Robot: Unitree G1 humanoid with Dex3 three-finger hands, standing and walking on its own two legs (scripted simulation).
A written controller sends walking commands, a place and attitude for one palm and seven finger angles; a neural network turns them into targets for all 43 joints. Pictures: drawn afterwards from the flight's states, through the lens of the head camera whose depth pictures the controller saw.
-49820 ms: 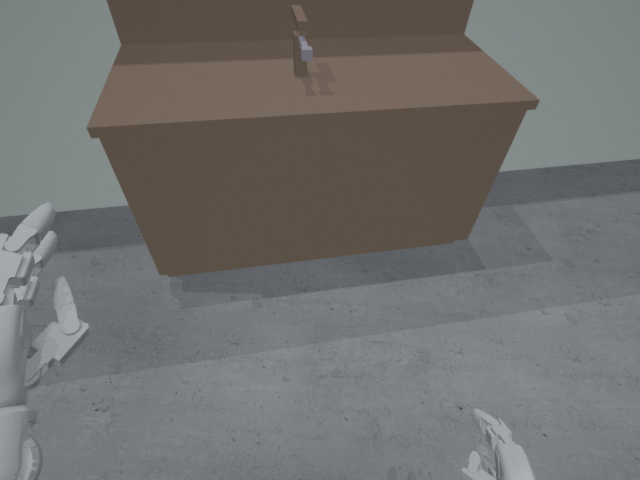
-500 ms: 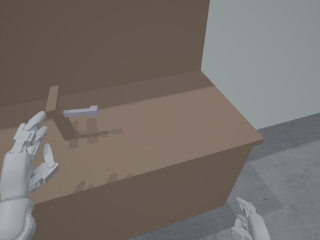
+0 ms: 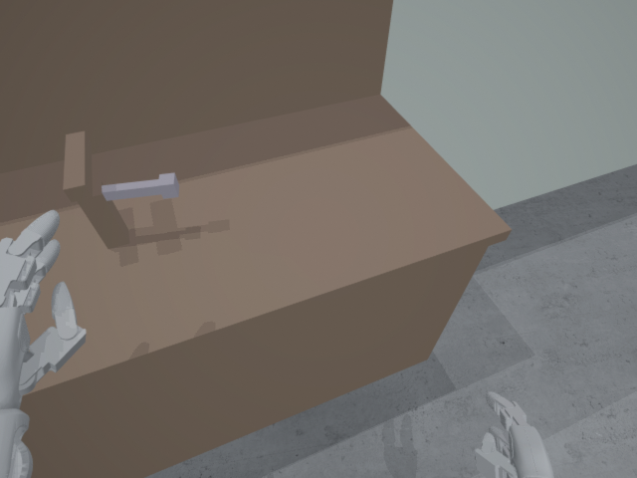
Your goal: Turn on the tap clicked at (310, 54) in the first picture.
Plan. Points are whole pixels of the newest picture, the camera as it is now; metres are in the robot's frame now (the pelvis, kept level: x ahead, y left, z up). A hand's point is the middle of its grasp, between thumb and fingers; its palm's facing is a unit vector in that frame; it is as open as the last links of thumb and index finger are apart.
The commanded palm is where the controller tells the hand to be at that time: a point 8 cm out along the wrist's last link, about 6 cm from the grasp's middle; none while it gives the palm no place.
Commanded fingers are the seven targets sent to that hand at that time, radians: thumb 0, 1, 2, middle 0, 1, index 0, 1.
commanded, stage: step back with the hand held close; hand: left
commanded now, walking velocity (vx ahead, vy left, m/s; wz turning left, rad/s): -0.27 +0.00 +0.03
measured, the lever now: (169, 185) +0.51 +0.28 +0.06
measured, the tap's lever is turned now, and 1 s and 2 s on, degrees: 79 79 79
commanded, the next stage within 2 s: stop stepping back and stand still in 0.92 s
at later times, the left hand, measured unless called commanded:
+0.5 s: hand (34, 389) +0.16 +0.26 +0.15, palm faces +0.39 -0.85 -0.37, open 7.4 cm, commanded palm +0.09 +0.31 +0.18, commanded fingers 0.00 0.90 0.90 -0.20 -0.30 -0.20 -0.30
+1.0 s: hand out of the picture +0.06 +0.22 +0.16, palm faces +0.31 -0.86 -0.41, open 7.4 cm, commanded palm +0.00 +0.27 +0.18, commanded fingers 0.00 0.90 0.90 -0.20 -0.30 -0.20 -0.30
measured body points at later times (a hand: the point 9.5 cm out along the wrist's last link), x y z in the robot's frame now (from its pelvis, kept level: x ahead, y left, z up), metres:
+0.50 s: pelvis -0.05 +0.02 -0.02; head -0.02 +0.04 +0.43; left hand +0.13 +0.30 +0.17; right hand +0.14 -0.22 -0.09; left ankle -0.02 +0.11 -0.74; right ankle +0.04 -0.11 -0.74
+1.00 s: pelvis -0.16 -0.01 +0.00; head -0.12 +0.01 +0.45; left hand +0.03 +0.27 +0.18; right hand +0.02 -0.25 -0.08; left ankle -0.19 +0.09 -0.69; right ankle -0.12 -0.14 -0.74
